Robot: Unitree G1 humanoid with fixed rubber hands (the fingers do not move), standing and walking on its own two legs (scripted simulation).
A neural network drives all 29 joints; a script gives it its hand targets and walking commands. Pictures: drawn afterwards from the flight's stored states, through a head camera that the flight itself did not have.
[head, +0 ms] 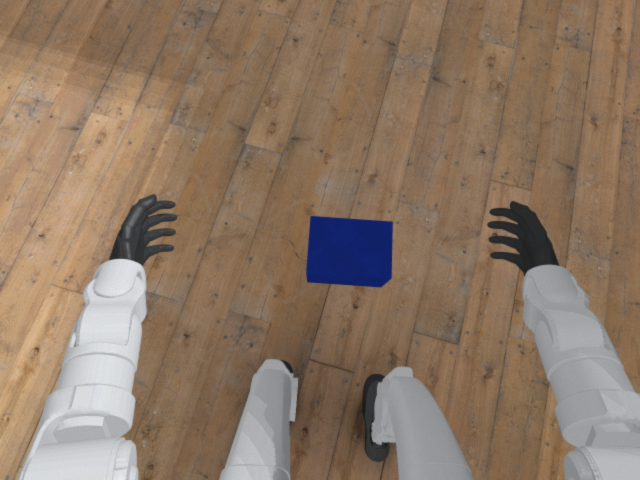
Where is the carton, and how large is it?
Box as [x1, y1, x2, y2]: [306, 216, 392, 286]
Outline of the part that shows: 310,217 306,269 307,281 381,286 391,277 392,222 317,216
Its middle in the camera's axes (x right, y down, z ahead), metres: +0.07 +0.03 +1.04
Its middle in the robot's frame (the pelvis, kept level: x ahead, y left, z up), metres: +0.51 -0.05 -0.62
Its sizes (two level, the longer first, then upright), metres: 0.208 0.145 0.152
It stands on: the floor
